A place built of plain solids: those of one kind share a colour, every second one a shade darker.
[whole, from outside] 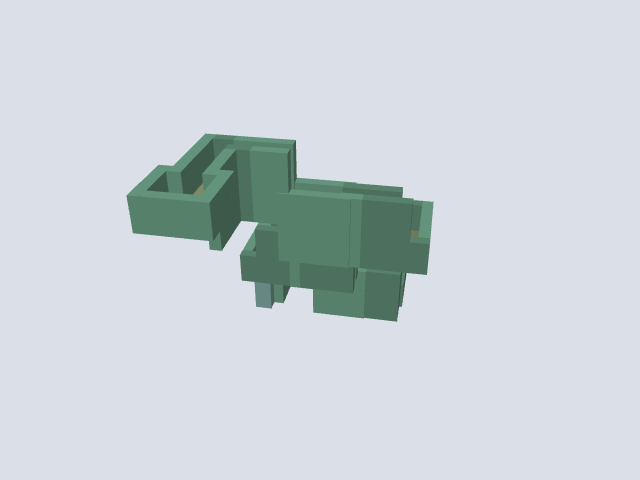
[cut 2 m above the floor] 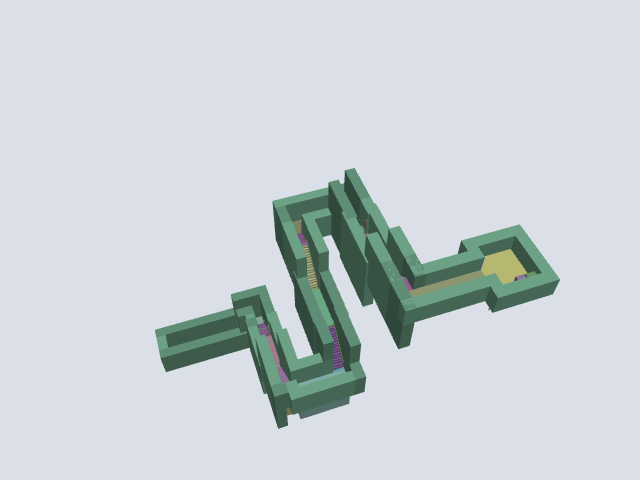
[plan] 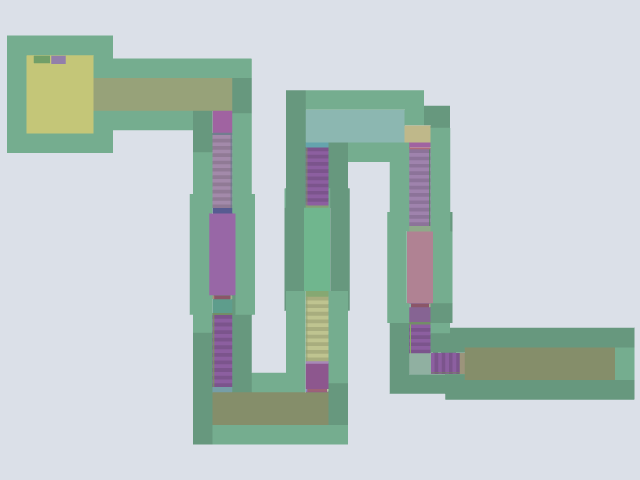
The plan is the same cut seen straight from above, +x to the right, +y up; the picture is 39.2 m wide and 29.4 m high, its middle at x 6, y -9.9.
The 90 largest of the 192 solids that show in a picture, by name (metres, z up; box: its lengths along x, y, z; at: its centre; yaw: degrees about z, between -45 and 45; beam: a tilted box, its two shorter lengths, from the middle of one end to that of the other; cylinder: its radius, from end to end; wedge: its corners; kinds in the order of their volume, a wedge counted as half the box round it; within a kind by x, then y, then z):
{
 "wall_concrete_1": {"box": [1.2, 7.2, 3.6], "at": [-12.58, -0.98, 1.4]},
 "wall_concrete_2": {"box": [6.5, 1.2, 3.6], "at": [-9.93, -3.98, 1.4]},
 "wall_concrete_3": {"box": [6.5, 1.2, 3.6], "at": [-9.93, 2.02, 1.4]},
 "wall_concrete_4": {"box": [1.2, 2.6, 3.6], "at": [-7.28, -3.28, 1.4]},
 "wall_concrete_5": {"box": [1.2, 2.6, 3.6], "at": [-7.28, 1.32, 1.4]},
 "wall_concrete_6": {"box": [7.3, 1.2, 7.81], "at": [-4.23, -2.58, -0.7]},
 "wall_concrete_7": {"box": [9.7, 1.2, 3.6], "at": [-3.03, 0.62, 1.4]},
 "wall_concrete_8": {"box": [1.2, 7.4, 7.82], "at": [-1.38, -10.78, -4.92]},
 "wall_concrete_9": {"box": [1.2, 4.4, 3.6], "at": [-1.18, -20.23, -7.03]},
 "wall_concrete_10": {"box": [1.2, 7.15, 7.82], "at": [-1.18, -16.85, -4.92]},
 "wall_concrete_11": {"box": [1.2, 2.3, 7.82], "at": [-1.18, -14.43, -4.92]},
 "wall_concrete_12": {"box": [1.2, 6.15, 7.81], "at": [-1.18, -5.2, -0.7]},
 "wall_concrete_13": {"box": [1.2, 2.55, 7.81], "at": [-1.18, -3.25, -0.7]},
 "wall_concrete_14": {"box": [1.2, 5.95, 7.82], "at": [1.22, -16.25, -4.92]},
 "wall_concrete_15": {"box": [1.2, 6.15, 7.81], "at": [1.22, -5.2, -0.7]},
 "wall_concrete_16": {"box": [1.2, 5.75, 7.81], "at": [1.22, -1.65, -0.7]},
 "wall_concrete_17": {"box": [1.2, 7.4, 7.82], "at": [1.42, -10.78, -4.92]},
 "wall_concrete_18": {"box": [4.5, 1.2, 3.6], "at": [2.87, -18.63, -7.03]},
 "wall_concrete_19": {"box": [9.5, 1.2, 3.6], "at": [2.97, -21.83, -7.03]},
 "wall_concrete_20": {"box": [1.2, 7.5, 7.24], "at": [4.42, -10.48, -12.39]},
 "wall_concrete_21": {"box": [1.3, 1.2, 3.6], "at": [4.47, -13.63, -10.57]},
 "wall_concrete_22": {"box": [1.3, 1.2, 7.24], "at": [4.47, -7.33, -12.39]},
 "wall_concrete_23": {"box": [1.2, 5.65, 7.14], "at": [4.52, -15.85, -8.8]},
 "wall_concrete_24": {"box": [1.2, 5.2, 7.24], "at": [4.52, -5.33, -12.39]},
 "wall_concrete_25": {"box": [1.2, 4.4, 3.6], "at": [4.52, -2.93, -14.21]},
 "wall_concrete_26": {"box": [1.2, 6.15, 7.14], "at": [7.12, -19.35, -8.8]},
 "wall_concrete_27": {"box": [1.2, 5.65, 7.14], "at": [7.12, -15.85, -8.8]},
 "wall_concrete_28": {"box": [1.2, 4.0, 7.24], "at": [7.12, -5.93, -12.39]},
 "wall_concrete_29": {"box": [1.2, 7.5, 7.24], "at": [7.22, -10.48, -12.39]},
 "wall_concrete_30": {"box": [8.45, 1.2, 3.6], "at": [8.15, -1.33, -14.21]},
 "wall_concrete_31": {"box": [4.95, 1.2, 8.17], "at": [9.0, -4.53, -16.49]},
 "wall_concrete_32": {"box": [1.2, 6.8, 7.25], "at": [10.72, -11.58, -20.6]},
 "wall_concrete_33": {"box": [1.35, 1.2, 7.25], "at": [10.8, -14.38, -20.6]},
 "wall_concrete_34": {"box": [1.35, 1.2, 3.6], "at": [10.8, -8.78, -18.78]},
 "wall_concrete_35": {"box": [1.2, 5.53, 7.25], "at": [10.87, -16.55, -20.6]},
 "wall_concrete_36": {"box": [1.2, 5.45, 8.17], "at": [10.87, -6.65, -16.49]},
 "wall_concrete_37": {"box": [1.2, 2.15, 3.6], "at": [11.77, -1.8, -14.21]},
 "wall_concrete_38": {"box": [4.6, 1.2, 7.25], "at": [12.57, -18.71, -20.6]},
 "wall_concrete_39": {"box": [2.8, 1.2, 3.6], "at": [12.57, -2.28, -14.21]},
 "wall_concrete_40": {"box": [1.2, 3.04, 7.25], "at": [13.37, -15.3, -20.6]},
 "wall_concrete_41": {"box": [1.2, 6.35, 8.17], "at": [13.37, -6.2, -16.49]},
 "wall_concrete_42": {"box": [1.2, 3.75, 8.17], "at": [13.37, -3.55, -16.49]},
 "wall_concrete_43": {"box": [1.35, 1.2, 7.25], "at": [13.45, -14.38, -20.6]},
 "wall_concrete_44": {"box": [1.35, 1.2, 3.6], "at": [13.45, -8.78, -18.78]},
 "wall_concrete_45": {"box": [1.2, 6.8, 7.25], "at": [13.52, -11.58, -20.6]},
 "wall_concrete_46": {"box": [2.1, 1.2, 7.25], "at": [13.82, -16.21, -20.6]},
 "wall_concrete_47": {"box": [11.6, 1.2, 3.6], "at": [19.47, -19.08, -22.43]},
 "wall_concrete_48": {"box": [11.6, 1.2, 3.6], "at": [19.47, -15.88, -22.43]},
 "wall_concrete_49": {"box": [1.2, 4.4, 3.6], "at": [24.67, -17.48, -22.43]},
 "floor_gallery2a_concrete_1": {"box": [6.05, 2.0, 4.97], "at": [8.15, -2.93, -18.09]},
 "floor_landings2a_concrete_1": {"box": [1.6, 5.1, 4.04], "at": [5.82, -10.48, -13.99]},
 "floor_gallery_concrete_1": {"box": [8.5, 2.0, 0.4], "at": [-3.63, -0.98, -0.2]},
 "floor_gallery_concrete_2": {"box": [7.1, 2.0, 0.4], "at": [2.97, -20.23, -8.63]},
 "floor_gallery_concrete_3": {"box": [9.2, 2.0, 0.4], "at": [19.47, -17.48, -24.03]},
 "floor_recess_concrete_1": {"box": [1.2, 1.35, 4.61], "at": [0.02, -2.65, -2.3]},
 "floor_recess_concrete_2": {"box": [1.4, 1.75, 3.94], "at": [5.82, -18.35, -10.4]},
 "floor_recess_concrete_3": {"box": [1.3, 0.3, 4.97], "at": [12.12, -4.08, -18.09]},
 "step_1": {"box": [1.2, 0.29, 3.64], "at": [0.02, -15.05, -6.66]},
 "step_2": {"box": [1.2, 0.29, 3.85], "at": [0.02, -14.82, -6.56]},
 "step_3": {"box": [1.2, 0.29, 4.06], "at": [0.02, -14.58, -6.45]},
 "step_4": {"box": [1.4, 0.31, 3.47], "at": [5.82, -7.71, -13.92]},
 "step_5": {"box": [1.4, 0.31, 3.26], "at": [5.82, -7.49, -14.03]},
 "step_6": {"box": [1.4, 0.31, 3.04], "at": [5.82, -7.27, -14.14]},
 "step_7": {"box": [1.3, 0.31, 3.3], "at": [12.12, -15.36, -22.23]},
 "step_8": {"box": [1.3, 0.31, 3.5], "at": [12.12, -15.14, -22.13]},
 "floor_gallery2b_concrete_1": {"box": [1.6, 1.05, 4.97], "at": [11.97, -3.4, -18.09]},
 "floor_gatehouse_concrete_1": {"box": [4.1, 4.8, 0.4], "at": [-9.93, -0.98, -0.2]},
 "step_s3a_1": {"box": [1.3, 0.28, 3.58], "at": [12.12, -5.32, -18.44]},
 "step_s3a_2": {"box": [1.3, 0.28, 3.79], "at": [12.12, -5.1, -18.33]},
 "step_s3a_3": {"box": [1.3, 0.28, 3.99], "at": [12.12, -4.88, -18.23]},
 "step_s3a_4": {"box": [1.3, 0.28, 4.2], "at": [12.12, -4.65, -18.13]},
 "step_s3a_5": {"box": [1.3, 0.28, 4.41], "at": [12.12, -4.43, -18.02]},
 "floor_necks1b_concrete_1": {"box": [1.2, 1.1, 4.62], "at": [0.02, -13.83, -6.52]},
 "floor_necks3b_concrete_1": {"box": [1.3, 1.15, 4.05], "at": [12.12, -14.35, -22.2]},
 "step_s1a_1": {"box": [1.2, 0.31, 3.46], "at": [0.02, -4.21, -2.53]},
 "step_s1a_2": {"box": [1.2, 0.31, 3.66], "at": [0.02, -3.99, -2.43]},
 "step_s1a_3": {"box": [1.2, 0.31, 3.86], "at": [0.02, -3.77, -2.33]},
 "step_s1a_4": {"box": [1.2, 0.31, 4.06], "at": [0.02, -3.54, -2.23]},
 "step_s2a_1": {"box": [1.4, 0.32, 3.4], "at": [5.82, -17.26, -10.33]},
 "step_s2a_2": {"box": [1.4, 0.32, 3.2], "at": [5.82, -17.02, -10.42]},
 "step_s2a_3": {"box": [1.4, 0.32, 3.0], "at": [5.82, -16.79, -10.52]},
 "step_s2a_4": {"box": [1.4, 0.32, 2.81], "at": [5.82, -16.56, -10.62]},
 "floor_l1a_1": {"box": [1.33, 1.3, 1.88], "at": [12.13, -17.46, -22.94]},
 "floor_landings1a_concrete_1": {"box": [1.6, 5.0, 0.4], "at": [0.02, -10.78, -4.41]},
 "floor_landings3a_concrete_1": {"box": [1.6, 4.4, 0.4], "at": [12.12, -11.58, -20.38]},
 "floor_shafts3a_concrete_1": {"box": [1.3, 5.15, 0.4], "at": [12.12, -6.8, -20.38]},
 "floor_shafts2a_concrete_1": {"box": [1.4, 4.45, 0.4], "at": [5.82, -15.25, -12.17]},
 "floor_shafts1a_concrete_1": {"box": [1.2, 4.95, 0.4], "at": [0.02, -5.8, -4.41]},
 "floor_shafts1b_concrete_1": {"box": [1.2, 4.85, 0.4], "at": [0.02, -16.8, -8.63]},
 "floor_shafts2b_concrete_1": {"box": [1.4, 4.0, 0.4], "at": [5.82, -5.93, -15.81]}
}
